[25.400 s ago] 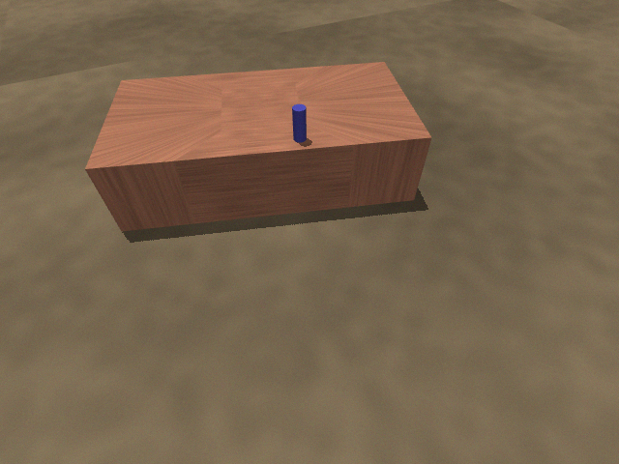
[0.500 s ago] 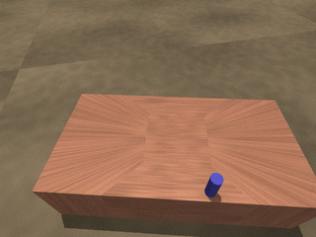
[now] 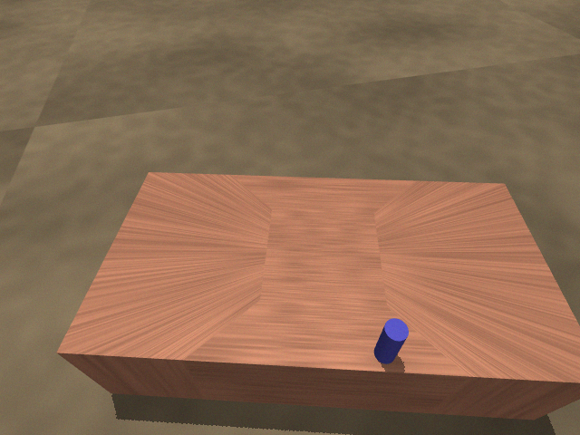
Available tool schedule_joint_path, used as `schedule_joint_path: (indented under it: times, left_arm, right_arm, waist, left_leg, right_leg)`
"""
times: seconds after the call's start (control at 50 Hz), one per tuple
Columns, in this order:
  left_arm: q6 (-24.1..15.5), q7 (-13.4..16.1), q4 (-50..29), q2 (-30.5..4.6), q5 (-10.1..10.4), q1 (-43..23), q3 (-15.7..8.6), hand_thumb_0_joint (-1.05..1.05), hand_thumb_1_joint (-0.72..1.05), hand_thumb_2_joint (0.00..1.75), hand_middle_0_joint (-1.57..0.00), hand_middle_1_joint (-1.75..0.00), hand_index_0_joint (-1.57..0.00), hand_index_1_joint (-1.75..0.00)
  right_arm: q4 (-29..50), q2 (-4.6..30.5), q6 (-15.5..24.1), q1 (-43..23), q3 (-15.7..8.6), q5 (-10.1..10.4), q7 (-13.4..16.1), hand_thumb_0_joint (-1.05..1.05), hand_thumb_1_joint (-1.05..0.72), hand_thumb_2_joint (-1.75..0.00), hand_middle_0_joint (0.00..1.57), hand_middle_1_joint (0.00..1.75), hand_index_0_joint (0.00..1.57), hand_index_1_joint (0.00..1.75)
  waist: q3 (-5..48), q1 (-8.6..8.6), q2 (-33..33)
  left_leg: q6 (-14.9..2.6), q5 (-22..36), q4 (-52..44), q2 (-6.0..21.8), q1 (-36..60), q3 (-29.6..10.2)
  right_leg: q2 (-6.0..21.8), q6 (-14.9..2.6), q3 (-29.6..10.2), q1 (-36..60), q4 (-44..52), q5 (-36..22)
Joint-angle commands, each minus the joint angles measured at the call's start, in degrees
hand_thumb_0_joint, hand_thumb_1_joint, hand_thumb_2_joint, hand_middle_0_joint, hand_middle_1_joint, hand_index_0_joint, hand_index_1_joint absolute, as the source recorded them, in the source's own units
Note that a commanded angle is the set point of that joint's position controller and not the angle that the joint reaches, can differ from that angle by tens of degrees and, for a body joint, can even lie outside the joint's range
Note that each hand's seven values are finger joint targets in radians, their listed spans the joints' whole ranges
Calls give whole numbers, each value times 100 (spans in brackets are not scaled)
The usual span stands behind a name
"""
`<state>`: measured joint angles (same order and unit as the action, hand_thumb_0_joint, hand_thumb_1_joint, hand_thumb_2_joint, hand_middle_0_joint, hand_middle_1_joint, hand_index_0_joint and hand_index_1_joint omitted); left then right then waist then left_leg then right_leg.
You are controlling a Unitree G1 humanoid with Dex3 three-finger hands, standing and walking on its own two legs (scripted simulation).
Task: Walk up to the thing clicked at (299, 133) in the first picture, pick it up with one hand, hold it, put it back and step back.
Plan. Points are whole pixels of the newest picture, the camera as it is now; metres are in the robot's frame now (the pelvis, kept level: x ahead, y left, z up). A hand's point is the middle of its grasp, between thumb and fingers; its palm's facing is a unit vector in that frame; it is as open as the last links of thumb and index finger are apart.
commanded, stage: stand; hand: right
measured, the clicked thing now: (390, 342) +0.39 -0.20 -0.35
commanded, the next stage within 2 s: none
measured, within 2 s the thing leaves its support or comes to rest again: neither
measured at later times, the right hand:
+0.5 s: hand out of the picture +0.07 -0.25 -0.16, palm faces -0.03 +0.94 -0.34, open 7.5 cm
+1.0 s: hand out of the picture +0.07 -0.25 -0.16, palm faces -0.04 +0.94 -0.34, open 7.4 cm
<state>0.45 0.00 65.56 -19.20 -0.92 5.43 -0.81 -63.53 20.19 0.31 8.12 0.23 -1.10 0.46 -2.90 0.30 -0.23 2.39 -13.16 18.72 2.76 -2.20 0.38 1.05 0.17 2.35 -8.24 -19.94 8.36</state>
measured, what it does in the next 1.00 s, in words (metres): stands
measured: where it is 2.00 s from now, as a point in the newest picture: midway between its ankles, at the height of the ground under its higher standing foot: outside the picture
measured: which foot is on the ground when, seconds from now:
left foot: down 0.00-1.00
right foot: down 0.00-1.00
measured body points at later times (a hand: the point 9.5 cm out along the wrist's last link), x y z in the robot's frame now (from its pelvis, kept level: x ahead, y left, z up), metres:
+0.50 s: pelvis +0.00 +0.00 +0.00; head +0.00 +0.00 +0.45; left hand +0.08 +0.30 -0.13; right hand +0.07 -0.30 -0.13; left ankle -0.03 +0.14 -0.75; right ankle +0.03 -0.12 -0.75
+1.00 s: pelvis +0.01 +0.00 +0.00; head +0.02 +0.00 +0.45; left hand +0.08 +0.30 -0.13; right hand +0.07 -0.30 -0.14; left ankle -0.03 +0.14 -0.75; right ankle +0.03 -0.12 -0.75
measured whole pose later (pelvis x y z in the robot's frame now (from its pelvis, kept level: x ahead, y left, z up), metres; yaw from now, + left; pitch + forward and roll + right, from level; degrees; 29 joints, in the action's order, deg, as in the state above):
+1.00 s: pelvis +0.01 +0.00 +0.00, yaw +0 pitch -3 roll +0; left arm 0.0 -0.2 65.3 -19.7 -0.8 6.1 -0.9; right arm -63.8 19.9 0.2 8.4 -0.2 -1.1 -0.2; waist -3.4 0.2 -0.2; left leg 2.6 -13.3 18.1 2.9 -2.3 0.1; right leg 0.9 0.0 2.6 -8.5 -19.9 8.9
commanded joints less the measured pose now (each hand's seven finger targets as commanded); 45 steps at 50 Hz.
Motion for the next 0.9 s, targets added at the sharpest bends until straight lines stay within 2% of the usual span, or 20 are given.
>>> schedule_joint_path:
  times: [0.0, 0.02, 0.06, 0.16, 0.18, 0.28, 0.36, 0.5, 0.58, 0.68, 0.72, 0.8, 0.82, 0.84, 0.88]
  left_arm:
    - [-149, 50, -319, -1216, 7, -251, -214, 0, 90, 90, -20, -30, -20, -30]
    - [-159, 48, -331, -1218, 11, -226, -215, 0, 90, 90, -20, -30, -20, -30]
    - [-162, 49, -336, -1233, 13, -274, -228, 0, 90, 90, -20, -30, -20, -30]
    - [-174, 47, -359, -1253, 21, -280, -238, 0, 90, 90, -20, -30, -20, -30]
    - [-170, 41, -345, -1215, 26, -263, -227, 0, 90, 90, -20, -30, -20, -30]
    - [-171, 36, -340, -1231, 26, -237, -220, 0, 90, 90, -20, -30, -20, -30]
    - [-180, 40, -373, -1226, 18, -227, -210, 0, 90, 90, -20, -30, -20, -30]
    - [-177, 45, -355, -1224, 24, -225, -213, 0, 90, 90, -20, -30, -20, -30]
    - [-204, 41, -373, -1249, 30, -224, -222, 0, 90, 90, -20, -30, -20, -30]
    - [-197, 36, -360, -1258, 29, -217, -228, 0, 90, 90, -20, -30, -20, -30]
    - [-207, 37, -371, -1261, 28, -226, -226, 0, 90, 90, -20, -30, -20, -30]
    - [-194, 32, -383, -1282, 34, -255, -237, 0, 90, 90, -20, -30, -20, -30]
    - [-193, 25, -366, -1212, 39, -197, -211, 0, 90, 90, -20, -30, -20, -30]
    - [-191, 23, -375, -1244, 39, -242, -222, 0, 90, 90, -20, -30, -20, -30]
    - [-200, 23, -358, -1272, 41, -150, -225, 0, 90, 90, -20, -30, -20, -30]
  right_arm:
    - [309, 1144, 73, -199, -228, 8, 81, 0, -23, -84, 20, 30, 20, 30]
    - [314, 1157, 75, -176, -234, 3, 72, 0, -31, -90, 20, 30, 20, 30]
    - [311, 1162, 74, -173, -235, -3, 68, 0, -47, -90, 20, 30, 20, 30]
    - [350, 1149, 80, -187, -235, 0, 71, 0, -87, -90, 20, 30, 20, 30]
    - [337, 1151, 84, -177, -226, 4, 67, 0, -90, -90, 20, 30, 20, 30]
    - [310, 1159, 86, -141, -222, 12, 66, 0, -90, -90, 20, 30, 20, 30]
    - [328, 1190, 95, -190, -231, 9, 75, 0, -90, -90, 20, 30, 20, 30]
    - [284, 1204, 60, -167, -257, -2, 57, 0, -90, -90, 20, 30, 20, 30]
    - [313, 1169, 77, -151, -257, 3, 45, 0, -90, -90, 20, 30, 20, 30]
    - [313, 1173, 78, -194, -263, 9, 41, 0, -90, -90, 20, 30, 20, 30]
    - [328, 1161, 78, -172, -258, 13, 38, 0, -90, -90, 20, 30, 20, 30]
    - [309, 1173, 76, -154, -266, -1, 45, 0, -90, -90, 20, 30, 20, 30]
    - [292, 1180, 73, -162, -261, 10, 33, 0, -90, -90, 20, 30, 20, 30]
    - [292, 1166, 70, -135, -254, 6, 38, 0, -90, -90, 20, 30, 20, 30]
    - [306, 1168, 89, -181, -260, 11, 33, 0, -90, -90, 20, 30, 20, 30]
  waist:
    - [189, -6, 107]
    - [272, -11, 101]
    - [206, -15, 43]
    - [365, -37, 65]
    - [329, -26, 54]
    - [343, -28, 13]
    - [443, -39, -8]
    - [194, -17, 45]
    - [309, -43, 55]
    - [214, -7, 47]
    - [353, -32, 47]
    - [267, -38, 44]
    - [221, 5, 3]
    - [197, -30, -14]
    - [325, -10, 4]
  left_leg:
    - [-276, 447, -388, 468, -534, -324]
    - [-281, 479, -371, 468, -453, -318]
    - [-269, 396, -400, 457, -561, -318]
    - [-291, 586, -377, 486, -473, -322]
    - [-275, 571, -400, 485, -492, -335]
    - [-273, 654, -397, 503, -413, -352]
    - [-277, 931, -356, 523, -353, -337]
    - [-285, 432, -401, 489, -488, -342]
    - [-305, 559, -402, 502, -463, -334]
    - [-281, 439, -453, 492, -472, -375]
    - [-302, 594, -415, 510, -426, -355]
    - [-265, 521, -435, 485, -474, -341]
    - [-261, 487, -436, 482, -505, -352]
    - [-275, 377, -439, 468, -578, -325]
    - [-283, 572, -414, 503, -409, -365]
  right_leg:
    - [587, -77, -628, 320, 394, -374]
    - [606, -89, -651, 326, 405, -326]
    - [589, -83, -647, 342, 402, -286]
    - [630, -113, -645, 430, 323, -613]
    - [614, -99, -633, 402, 332, -577]
    - [619, -108, -622, 374, 316, -611]
    - [650, -124, -616, 420, 250, -1069]
    - [606, -93, -625, 260, 399, -290]
    - [648, -129, -652, 384, 325, -650]
    - [603, -102, -627, 274, 371, -307]
    - [646, -122, -641, 405, 324, -676]
    - [633, -134, -649, 325, 338, -428]
    - [600, -116, -617, 315, 369, -332]
    - [625, -114, -666, 337, 392, -365]
    - [632, -138, -630, 344, 326, -530]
